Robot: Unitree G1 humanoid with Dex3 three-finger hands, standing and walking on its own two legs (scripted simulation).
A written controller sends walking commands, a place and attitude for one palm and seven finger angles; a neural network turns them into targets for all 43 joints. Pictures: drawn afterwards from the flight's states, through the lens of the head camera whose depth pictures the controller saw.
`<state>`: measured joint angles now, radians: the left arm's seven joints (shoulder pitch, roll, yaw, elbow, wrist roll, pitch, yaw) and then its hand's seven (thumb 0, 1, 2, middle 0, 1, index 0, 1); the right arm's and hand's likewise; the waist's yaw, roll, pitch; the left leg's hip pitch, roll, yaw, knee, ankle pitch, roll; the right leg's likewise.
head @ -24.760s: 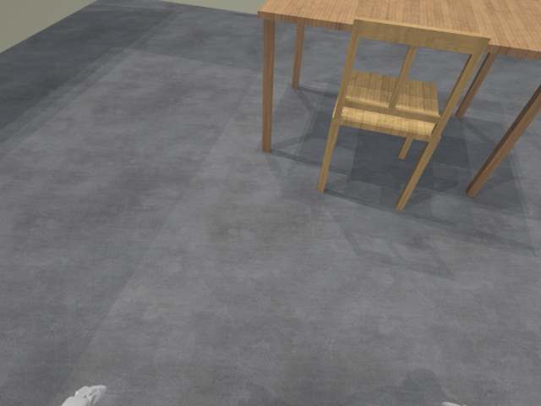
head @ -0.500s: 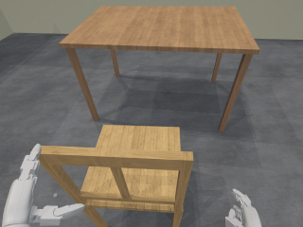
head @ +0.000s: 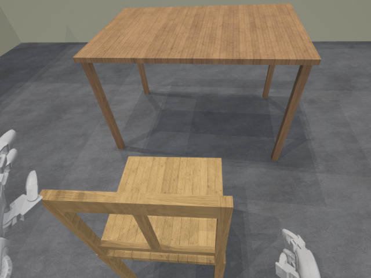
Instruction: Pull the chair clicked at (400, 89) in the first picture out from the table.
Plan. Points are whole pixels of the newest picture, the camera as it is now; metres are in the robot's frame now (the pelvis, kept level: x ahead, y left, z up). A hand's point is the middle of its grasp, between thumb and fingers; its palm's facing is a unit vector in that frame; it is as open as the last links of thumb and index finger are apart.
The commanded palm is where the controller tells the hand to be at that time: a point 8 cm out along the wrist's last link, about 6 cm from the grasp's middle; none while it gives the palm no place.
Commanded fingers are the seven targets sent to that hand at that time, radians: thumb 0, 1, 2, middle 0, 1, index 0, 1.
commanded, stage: draw the hand back to the body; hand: left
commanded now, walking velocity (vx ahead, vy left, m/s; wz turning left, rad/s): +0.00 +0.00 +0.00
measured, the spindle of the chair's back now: (147, 230) +0.26 +0.15 -0.11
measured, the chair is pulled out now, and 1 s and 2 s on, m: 0.61 0.61 0.61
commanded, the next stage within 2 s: step back with the hand held close in 0.28 s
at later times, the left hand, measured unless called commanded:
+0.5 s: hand (32, 195) +0.19 +0.27 +0.17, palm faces +0.47 -0.76 -0.45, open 7.4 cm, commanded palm +0.13 +0.31 +0.18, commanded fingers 0.00 0.90 0.90 -0.20 -0.30 -0.20 -0.30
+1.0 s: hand (3, 244) +0.12 +0.28 +0.15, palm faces +0.44 -0.76 -0.48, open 7.4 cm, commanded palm +0.07 +0.31 +0.18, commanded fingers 0.00 0.90 0.90 -0.20 -0.30 -0.20 -0.30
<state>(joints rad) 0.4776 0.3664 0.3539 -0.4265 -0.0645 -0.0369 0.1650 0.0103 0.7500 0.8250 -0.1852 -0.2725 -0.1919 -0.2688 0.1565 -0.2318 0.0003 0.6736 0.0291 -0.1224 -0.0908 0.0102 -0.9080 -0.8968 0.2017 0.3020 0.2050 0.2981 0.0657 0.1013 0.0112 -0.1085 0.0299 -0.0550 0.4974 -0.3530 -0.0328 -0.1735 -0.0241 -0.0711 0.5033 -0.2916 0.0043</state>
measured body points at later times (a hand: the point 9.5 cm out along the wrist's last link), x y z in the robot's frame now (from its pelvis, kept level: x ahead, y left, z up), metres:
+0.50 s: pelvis -0.01 +0.01 +0.00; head +0.00 -0.02 +0.45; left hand +0.16 +0.31 +0.19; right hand +0.19 -0.22 -0.09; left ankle -0.05 +0.14 -0.74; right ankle -0.01 -0.12 -0.74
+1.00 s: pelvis -0.08 +0.02 +0.00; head -0.07 +0.01 +0.45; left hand +0.09 +0.32 +0.18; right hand +0.09 -0.22 -0.09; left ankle -0.05 +0.14 -0.74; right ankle -0.01 -0.12 -0.74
